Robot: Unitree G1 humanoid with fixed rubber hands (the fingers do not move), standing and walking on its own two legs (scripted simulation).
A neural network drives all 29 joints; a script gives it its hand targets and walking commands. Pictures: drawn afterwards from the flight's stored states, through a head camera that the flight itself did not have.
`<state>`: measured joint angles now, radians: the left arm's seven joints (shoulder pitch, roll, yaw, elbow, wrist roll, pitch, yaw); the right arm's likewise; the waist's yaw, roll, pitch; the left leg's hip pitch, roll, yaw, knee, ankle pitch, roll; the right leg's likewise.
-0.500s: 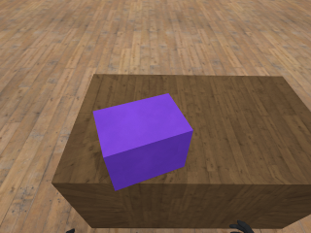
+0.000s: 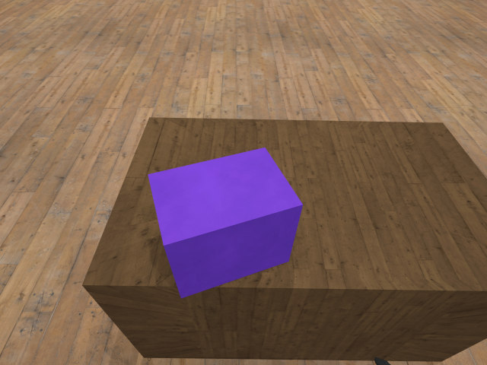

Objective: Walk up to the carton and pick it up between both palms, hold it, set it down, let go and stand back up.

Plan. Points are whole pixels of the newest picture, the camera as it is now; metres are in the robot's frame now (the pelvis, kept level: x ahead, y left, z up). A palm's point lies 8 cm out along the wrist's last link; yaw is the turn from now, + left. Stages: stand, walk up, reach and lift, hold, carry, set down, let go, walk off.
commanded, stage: stand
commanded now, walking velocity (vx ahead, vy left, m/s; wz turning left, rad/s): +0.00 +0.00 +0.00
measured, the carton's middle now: (223, 221) +0.44 +0.04 -0.06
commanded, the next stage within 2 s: walk up in 0.76 s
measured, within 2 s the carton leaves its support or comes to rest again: neither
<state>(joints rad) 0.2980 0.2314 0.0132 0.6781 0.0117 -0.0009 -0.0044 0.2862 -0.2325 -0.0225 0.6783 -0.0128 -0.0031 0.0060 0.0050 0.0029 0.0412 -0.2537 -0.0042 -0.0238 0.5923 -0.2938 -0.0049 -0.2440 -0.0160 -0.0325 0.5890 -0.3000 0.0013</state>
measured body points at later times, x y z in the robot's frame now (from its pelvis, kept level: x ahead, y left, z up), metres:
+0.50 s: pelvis +0.00 +0.00 +0.00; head +0.00 +0.00 +0.45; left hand +0.09 +0.25 -0.11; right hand +0.11 -0.25 -0.11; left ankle +0.02 +0.12 -0.73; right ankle +0.01 -0.12 -0.73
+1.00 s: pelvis +0.00 +0.00 +0.00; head +0.01 +0.00 +0.45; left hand +0.08 +0.26 -0.11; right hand +0.10 -0.25 -0.12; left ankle +0.02 +0.12 -0.73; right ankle +0.01 -0.12 -0.73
